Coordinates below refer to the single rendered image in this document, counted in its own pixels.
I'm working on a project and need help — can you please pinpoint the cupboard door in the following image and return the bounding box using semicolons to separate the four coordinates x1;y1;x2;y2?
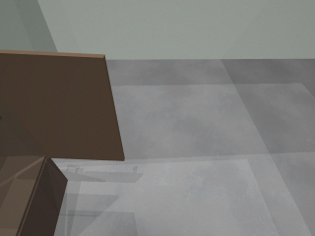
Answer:
0;49;125;161

